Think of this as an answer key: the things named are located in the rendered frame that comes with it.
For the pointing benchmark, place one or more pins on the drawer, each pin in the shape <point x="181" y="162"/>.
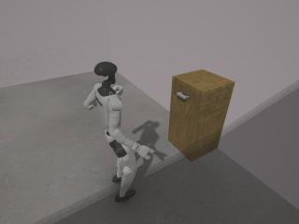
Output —
<point x="194" y="97"/>

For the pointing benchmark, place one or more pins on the cabinet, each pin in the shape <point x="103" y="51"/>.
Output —
<point x="196" y="132"/>

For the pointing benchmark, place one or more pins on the left robot hand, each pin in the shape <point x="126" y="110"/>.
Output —
<point x="118" y="89"/>

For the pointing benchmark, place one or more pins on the robot left upper arm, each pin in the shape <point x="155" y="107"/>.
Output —
<point x="88" y="104"/>

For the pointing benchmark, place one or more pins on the robot right forearm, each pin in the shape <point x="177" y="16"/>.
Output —
<point x="121" y="138"/>

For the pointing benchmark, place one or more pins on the robot left shin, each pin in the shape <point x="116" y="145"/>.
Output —
<point x="120" y="164"/>

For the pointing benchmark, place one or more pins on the robot right upper arm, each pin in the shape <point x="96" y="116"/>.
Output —
<point x="115" y="107"/>

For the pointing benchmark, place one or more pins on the handle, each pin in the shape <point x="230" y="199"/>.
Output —
<point x="181" y="95"/>

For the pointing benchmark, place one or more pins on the robot right foot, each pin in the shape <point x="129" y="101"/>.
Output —
<point x="128" y="194"/>

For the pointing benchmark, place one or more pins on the right robot hand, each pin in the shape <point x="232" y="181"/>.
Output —
<point x="144" y="150"/>

